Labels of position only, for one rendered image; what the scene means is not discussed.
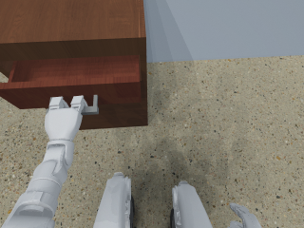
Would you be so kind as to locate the left robot forearm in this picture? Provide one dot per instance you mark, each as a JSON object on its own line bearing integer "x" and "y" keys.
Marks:
{"x": 40, "y": 198}

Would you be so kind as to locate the drawer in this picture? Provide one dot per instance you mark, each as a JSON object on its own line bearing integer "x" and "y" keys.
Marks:
{"x": 115, "y": 79}

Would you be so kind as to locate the left robot upper arm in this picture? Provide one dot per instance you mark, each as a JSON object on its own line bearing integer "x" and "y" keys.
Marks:
{"x": 21, "y": 221}

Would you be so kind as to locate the robot left thigh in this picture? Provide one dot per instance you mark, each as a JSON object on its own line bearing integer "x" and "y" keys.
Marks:
{"x": 111, "y": 212}

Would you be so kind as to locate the cabinet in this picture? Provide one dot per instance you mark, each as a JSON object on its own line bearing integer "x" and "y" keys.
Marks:
{"x": 62, "y": 29}

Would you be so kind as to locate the robot right shin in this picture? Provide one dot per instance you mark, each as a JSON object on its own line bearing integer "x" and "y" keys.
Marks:
{"x": 177, "y": 215}

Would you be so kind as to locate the robot right hand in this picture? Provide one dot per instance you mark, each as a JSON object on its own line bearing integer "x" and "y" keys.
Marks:
{"x": 248, "y": 220}

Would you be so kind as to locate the robot left hand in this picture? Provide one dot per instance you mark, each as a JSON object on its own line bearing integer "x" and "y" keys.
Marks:
{"x": 63, "y": 122}

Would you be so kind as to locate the handle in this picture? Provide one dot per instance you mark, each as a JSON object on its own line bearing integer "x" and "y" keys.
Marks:
{"x": 87, "y": 110}

